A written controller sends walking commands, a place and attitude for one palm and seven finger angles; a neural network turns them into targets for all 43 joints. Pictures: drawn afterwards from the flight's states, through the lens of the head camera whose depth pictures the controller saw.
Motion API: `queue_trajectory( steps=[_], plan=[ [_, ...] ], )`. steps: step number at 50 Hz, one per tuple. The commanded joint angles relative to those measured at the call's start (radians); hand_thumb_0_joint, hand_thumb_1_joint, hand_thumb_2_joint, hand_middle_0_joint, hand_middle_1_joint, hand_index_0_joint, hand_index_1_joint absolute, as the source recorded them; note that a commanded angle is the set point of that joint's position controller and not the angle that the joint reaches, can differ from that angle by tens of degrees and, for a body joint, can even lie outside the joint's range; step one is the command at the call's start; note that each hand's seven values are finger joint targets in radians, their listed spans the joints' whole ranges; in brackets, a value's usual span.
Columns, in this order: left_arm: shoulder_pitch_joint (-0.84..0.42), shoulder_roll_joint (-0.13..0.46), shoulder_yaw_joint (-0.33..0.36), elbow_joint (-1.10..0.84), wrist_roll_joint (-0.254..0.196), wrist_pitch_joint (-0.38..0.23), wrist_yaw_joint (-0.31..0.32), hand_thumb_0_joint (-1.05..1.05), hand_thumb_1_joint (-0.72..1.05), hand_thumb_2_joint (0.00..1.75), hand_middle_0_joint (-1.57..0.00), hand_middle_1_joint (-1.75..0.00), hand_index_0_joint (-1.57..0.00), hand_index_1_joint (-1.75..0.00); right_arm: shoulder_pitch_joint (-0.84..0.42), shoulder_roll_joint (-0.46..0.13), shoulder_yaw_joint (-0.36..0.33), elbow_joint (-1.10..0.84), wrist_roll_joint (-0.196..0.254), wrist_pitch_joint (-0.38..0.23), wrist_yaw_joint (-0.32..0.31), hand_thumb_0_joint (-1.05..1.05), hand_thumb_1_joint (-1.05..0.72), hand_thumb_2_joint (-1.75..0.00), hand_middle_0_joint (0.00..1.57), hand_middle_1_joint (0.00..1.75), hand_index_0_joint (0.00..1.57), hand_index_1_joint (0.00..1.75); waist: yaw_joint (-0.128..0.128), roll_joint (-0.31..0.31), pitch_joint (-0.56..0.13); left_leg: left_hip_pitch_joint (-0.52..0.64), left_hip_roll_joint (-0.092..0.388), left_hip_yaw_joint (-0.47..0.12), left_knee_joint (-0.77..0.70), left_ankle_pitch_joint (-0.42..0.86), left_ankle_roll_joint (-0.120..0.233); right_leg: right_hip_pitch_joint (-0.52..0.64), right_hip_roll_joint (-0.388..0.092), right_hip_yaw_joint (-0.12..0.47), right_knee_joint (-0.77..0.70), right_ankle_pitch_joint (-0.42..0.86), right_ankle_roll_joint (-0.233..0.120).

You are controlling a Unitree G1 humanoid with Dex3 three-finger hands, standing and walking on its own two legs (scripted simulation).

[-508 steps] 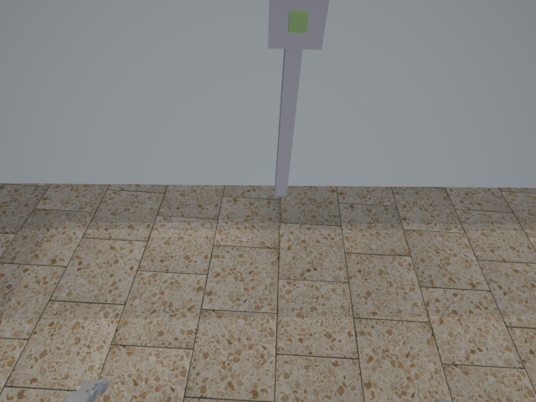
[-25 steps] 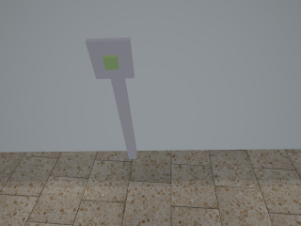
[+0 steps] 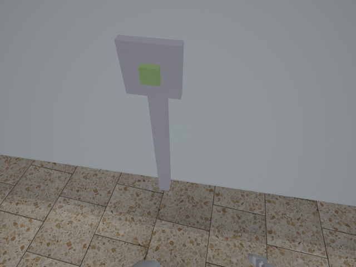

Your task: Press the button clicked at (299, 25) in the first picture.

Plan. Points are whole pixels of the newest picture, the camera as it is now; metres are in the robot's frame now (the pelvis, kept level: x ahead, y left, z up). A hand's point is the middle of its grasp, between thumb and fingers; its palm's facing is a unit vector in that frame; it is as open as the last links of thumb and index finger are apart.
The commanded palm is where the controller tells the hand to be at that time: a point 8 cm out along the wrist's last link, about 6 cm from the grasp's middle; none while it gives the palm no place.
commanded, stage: come to a stop and stand still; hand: left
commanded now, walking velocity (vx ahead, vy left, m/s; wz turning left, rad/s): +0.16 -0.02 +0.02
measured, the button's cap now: (150, 74) +0.58 +0.17 +0.10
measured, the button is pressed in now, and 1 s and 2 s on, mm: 0 0 0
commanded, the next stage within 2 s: look again from close up in 1.82 s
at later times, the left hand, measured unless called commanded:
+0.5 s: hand (128, 261) +0.15 +0.15 -0.15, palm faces +0.00 -0.96 -0.28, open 7.4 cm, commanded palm none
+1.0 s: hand out of the picture +0.01 +0.17 -0.15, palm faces +0.10 -0.97 -0.24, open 7.4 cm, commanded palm none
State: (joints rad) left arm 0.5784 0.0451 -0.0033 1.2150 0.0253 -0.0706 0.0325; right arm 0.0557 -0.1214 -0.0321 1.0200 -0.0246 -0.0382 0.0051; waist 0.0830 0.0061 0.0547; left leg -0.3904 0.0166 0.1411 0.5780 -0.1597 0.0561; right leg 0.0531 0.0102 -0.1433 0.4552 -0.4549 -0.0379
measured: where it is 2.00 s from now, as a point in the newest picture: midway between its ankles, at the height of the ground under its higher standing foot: outside the picture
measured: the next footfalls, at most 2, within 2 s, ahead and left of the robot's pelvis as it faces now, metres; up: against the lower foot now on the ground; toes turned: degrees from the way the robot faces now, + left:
right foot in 0.48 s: +0.13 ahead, -0.15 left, +0.00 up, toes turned -5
left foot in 1.04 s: +0.09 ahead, +0.08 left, +0.00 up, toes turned +6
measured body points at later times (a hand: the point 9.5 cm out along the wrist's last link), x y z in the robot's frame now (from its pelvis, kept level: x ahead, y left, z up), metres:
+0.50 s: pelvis +0.07 -0.04 +0.00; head +0.10 -0.07 +0.45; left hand +0.15 +0.20 -0.13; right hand +0.10 -0.27 -0.17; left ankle +0.08 +0.08 -0.72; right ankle +0.09 -0.15 -0.73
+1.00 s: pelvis +0.01 -0.03 +0.02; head +0.02 -0.03 +0.47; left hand +0.00 +0.22 -0.13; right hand +0.07 -0.28 -0.13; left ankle -0.04 +0.10 -0.71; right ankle +0.09 -0.15 -0.72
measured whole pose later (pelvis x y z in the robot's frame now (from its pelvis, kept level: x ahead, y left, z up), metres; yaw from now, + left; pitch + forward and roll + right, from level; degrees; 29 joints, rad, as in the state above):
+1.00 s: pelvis +0.01 -0.03 +0.02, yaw +0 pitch +0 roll +2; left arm 0.30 0.19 0.05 1.05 0.04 0.03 0.02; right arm 0.23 -0.22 -0.06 1.03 -0.02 0.03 0.01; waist 0.06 -0.02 0.00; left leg -0.18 0.01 0.05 0.56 -0.39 -0.02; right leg -0.31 -0.06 -0.06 0.38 -0.09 -0.01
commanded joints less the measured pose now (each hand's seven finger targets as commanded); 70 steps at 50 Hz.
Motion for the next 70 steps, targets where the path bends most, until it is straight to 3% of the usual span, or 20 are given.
queue_trajectory(
  steps=[1, 2, 4, 7, 18, 22, 23, 24, 25, 34, 40, 45, 49, 50, 51, 52, 54, 57, 65, 70],
  plan=[
    [0.018, 0.111, 0.015, -0.084, -0.029, -0.019, 0.007, 0.0, 0.9, 0.9, -0.2, -0.3, -0.2, -0.3, 0.467, -0.237, -0.049, 0.08, 0.013, -0.016, -0.039, 0.0, -0.9, -0.9, 0.2, 0.3, 0.2, 0.3, -0.187, 0.12, -0.314, 0.707, 0.446, -0.517, -0.116, 0.817, 0.269, -0.577, -0.018, 0.08, 0.843, -0.128, 0.017],
    [-0.045, 0.137, 0.031, -0.11, -0.024, -0.004, 0.01, 0.0, 0.9, 0.9, -0.2, -0.3, -0.2, -0.3, 0.404, -0.229, -0.049, 0.061, 0.022, -0.01, -0.038, 0.0, -0.9, -0.9, 0.2, 0.3, 0.2, 0.3, -0.16, 0.006, -0.192, 0.55, 0.446, -0.45, -0.169, 0.682, 0.273, -0.596, -0.062, 0.123, 0.885, -0.11, 0.006],
    [-0.104, 0.105, 0.039, -0.104, -0.011, 0.014, 0.0, 0.0, 0.9, 0.9, -0.2, -0.3, -0.2, -0.3, 0.257, -0.126, -0.021, 0.04, 0.018, -0.025, -0.042, 0.0, -0.9, -0.9, 0.2, 0.3, 0.2, 0.3, -0.109, 0.027, -0.008, 0.285, 0.35, -0.335, -0.288, 0.433, 0.187, -0.592, -0.119, 0.143, 0.827, 0.017, 0.032],
    [-0.04, 0.062, 0.034, -0.081, -0.011, 0.057, 0.002, 0.0, 0.9, 0.9, -0.2, -0.3, -0.2, -0.3, 0.171, -0.065, 0.009, 0.026, 0.018, -0.03, -0.044, 0.0, -0.9, -0.9, 0.2, 0.3, 0.2, 0.3, -0.03, 0.036, 0.019, 0.061, 0.247, -0.153, -0.314, 0.571, 0.1, -0.392, -0.132, 0.144, 0.62, 0.112, 0.065],
    [-0.282, 0.179, 0.064, -0.225, -0.006, 0.111, 0.006, 0.0, 0.9, 0.9, -0.2, -0.3, -0.2, -0.3, 0.174, -0.173, -0.045, -0.015, -0.003, 0.04, -0.048, 0.0, -0.9, -0.9, 0.2, 0.3, 0.2, 0.3, -0.079, 0.176, 0.026, 0.167, 0.28, -0.191, -0.21, 0.577, 0.117, -0.414, -0.073, 0.108, 0.355, 0.064, 0.063],
    [-0.255, 0.208, 0.067, -0.235, -0.007, 0.085, 0.002, 0.0, 0.9, 0.9, -0.2, -0.3, -0.2, -0.3, 0.184, -0.19, -0.057, -0.015, 0.004, 0.053, -0.038, 0.0, -0.9, -0.9, 0.2, 0.3, 0.2, 0.3, -0.053, 0.109, -0.065, 0.203, 0.218, -0.175, -0.075, 0.405, 0.039, -0.265, -0.073, 0.097, 0.025, 0.312, 0.056],
    [-0.245, 0.253, 0.07, -0.234, 0.0, 0.069, 0.006, 0.0, 0.9, 0.9, -0.2, -0.3, -0.2, -0.3, 0.214, -0.153, -0.055, -0.017, 0.011, 0.053, -0.032, 0.0, -0.9, -0.9, 0.2, 0.3, 0.2, 0.3, -0.057, -0.018, -0.109, 0.168, 0.131, -0.107, 0.037, 0.195, -0.024, -0.191, -0.165, 0.19, -0.055, 0.6, 0.041],
    [-0.25, 0.329, 0.081, -0.235, 0.005, 0.057, 0.011, 0.0, 0.9, 0.9, -0.2, -0.3, -0.2, -0.3, 0.239, -0.09, -0.046, -0.034, 0.018, 0.056, -0.028, 0.0, -0.9, -0.9, 0.2, 0.3, 0.2, 0.3, -0.072, -0.236, -0.128, 0.021, 0.008, -0.038, 0.166, -0.255, -0.079, -0.115, -0.36, 0.39, -0.046, 0.997, -0.048],
    [-0.235, 0.344, 0.077, -0.242, -0.003, 0.06, 0.008, 0.0, 0.9, 0.9, -0.2, -0.3, -0.2, -0.3, 0.217, -0.111, -0.048, -0.042, 0.02, 0.071, -0.033, 0.0, -0.9, -0.9, 0.2, 0.3, 0.2, 0.3, -0.045, -0.211, -0.145, 0.024, -0.013, -0.114, 0.299, -0.47, -0.081, -0.153, -0.44, 0.384, -0.05, 1.147, -0.144],
    [-0.294, 0.302, 0.088, -0.255, -0.006, 0.06, 0.027, 0.0, 0.9, 0.9, -0.2, -0.3, -0.2, -0.3, 0.196, -0.149, -0.055, -0.023, 0.004, 0.111, -0.009, 0.0, -0.9, -0.9, 0.2, 0.3, 0.2, 0.3, -0.045, -0.145, -0.107, -0.123, 0.004, -0.203, 0.569, -0.216, -0.128, -0.127, -0.34, 0.32, -0.115, 0.658, -0.109],
    [-0.291, 0.308, 0.09, -0.256, 0.008, 0.069, 0.013, 0.0, 0.9, 0.9, -0.2, -0.3, -0.2, -0.3, 0.192, -0.15, -0.05, -0.029, 0.002, 0.104, 0.005, 0.0, -0.9, -0.9, 0.2, 0.3, 0.2, 0.3, -0.038, -0.199, -0.055, -0.039, 0.011, -0.156, 0.367, -0.213, -0.119, -0.235, -0.3, 0.359, -0.248, 0.081, -0.079],
    [-0.294, 0.332, 0.097, -0.242, 0.016, 0.072, 0.001, 0.0, 0.9, 0.9, -0.2, -0.3, -0.2, -0.3, 0.22, -0.133, -0.038, -0.026, 0.007, 0.085, 0.007, 0.0, -0.9, -0.9, 0.2, 0.3, 0.2, 0.3, -0.041, -0.24, -0.043, 0.094, -0.006, -0.087, 0.141, -0.294, -0.095, -0.303, -0.285, 0.364, -0.329, -0.084, -0.079],
    [-0.352, 0.313, 0.091, -0.221, 0.002, 0.085, 0.0, 0.0, 0.9, 0.9, -0.2, -0.3, -0.2, -0.3, 0.426, -0.097, -0.022, 0.049, 0.012, 0.056, -0.008, 0.0, -0.9, -0.9, 0.2, 0.3, 0.2, 0.3, -0.132, -0.167, -0.073, 0.409, -0.036, -0.035, -0.209, -0.16, -0.064, -0.465, -0.193, 0.258, -0.261, -0.14, 0.002],
    [-0.332, 0.27, 0.079, -0.215, -0.008, 0.089, -0.005, 0.0, 0.9, 0.9, -0.2, -0.3, -0.2, -0.3, 0.441, -0.124, -0.023, 0.057, 0.008, 0.047, -0.018, 0.0, -0.9, -0.9, 0.2, 0.3, 0.2, 0.3, -0.133, -0.034, -0.055, 0.445, 0.017, -0.107, -0.299, -0.205, -0.053, -0.535, -0.138, 0.213, -0.133, -0.143, 0.026],
    [-0.313, 0.202, 0.066, -0.221, -0.018, 0.092, -0.012, 0.0, 0.9, 0.9, -0.2, -0.3, -0.2, -0.3, 0.423, -0.195, -0.037, 0.042, -0.005, 0.039, -0.026, 0.0, -0.9, -0.9, 0.2, 0.3, 0.2, 0.3, -0.134, 0.235, 0.003, 0.367, 0.221, -0.413, -0.449, -0.503, 0.003, -0.651, -0.034, 0.122, 0.125, -0.099, 0.055],
    [-0.338, 0.185, 0.064, -0.239, -0.013, 0.096, -0.013, 0.0, 0.9, 0.9, -0.2, -0.3, -0.2, -0.3, 0.358, -0.248, -0.044, 0.001, 0.001, 0.046, -0.036, 0.0, -0.9, -0.9, 0.2, 0.3, 0.2, 0.3, -0.124, 0.297, 0.118, 0.164, 0.353, -0.537, -0.546, -0.658, 0.042, -0.661, -0.016, 0.1, 0.287, -0.017, 0.053],
    [-0.312, 0.201, 0.079, -0.211, 0.007, 0.1, -0.029, 0.0, 0.9, 0.9, -0.2, -0.3, -0.2, -0.3, 0.238, -0.22, -0.023, -0.021, -0.008, 0.038, -0.04, 0.0, -0.9, -0.9, 0.2, 0.3, 0.2, 0.3, -0.067, 0.182, 0.147, 0.012, 0.307, -0.499, -0.565, -0.624, 0.045, -0.595, -0.03, 0.176, 0.468, 0.097, 0.05],
    [-0.239, 0.202, 0.079, -0.161, 0.006, 0.092, -0.044, 0.0, 0.9, 0.9, -0.2, -0.3, -0.2, -0.3, 0.252, -0.165, -0.008, -0.004, 0.006, 0.012, -0.049, 0.0, -0.9, -0.9, 0.2, 0.3, 0.2, 0.3, -0.049, 0.152, 0.122, 0.125, 0.202, -0.32, -0.5, -0.352, 0.003, -0.635, -0.026, 0.162, 0.582, 0.212, 0.067],
    [-0.366, 0.162, 0.049, -0.184, -0.01, 0.079, -0.03, 0.0, 0.9, 0.9, -0.2, -0.3, -0.2, -0.3, 0.461, -0.12, 0.001, 0.095, -0.002, -0.006, -0.074, 0.0, -0.9, -0.9, 0.2, 0.3, 0.2, 0.3, -0.125, 0.135, 0.031, 0.408, 0.262, -0.265, -0.288, 0.545, 0.091, -0.615, -0.066, 0.12, 0.379, 0.11, 0.082],
    [-0.358, 0.143, 0.039, -0.163, -0.021, 0.065, -0.022, 0.0, 0.9, 0.9, -0.2, -0.3, -0.2, -0.3, 0.45, -0.118, -0.007, 0.127, 0.003, 0.009, -0.07, 0.0, -0.9, -0.9, 0.2, 0.3, 0.2, 0.3, -0.115, 0.175, -0.004, 0.348, 0.21, -0.235, -0.194, 0.585, 0.053, -0.37, -0.033, 0.063, 0.065, 0.177, 0.055]
  ],
)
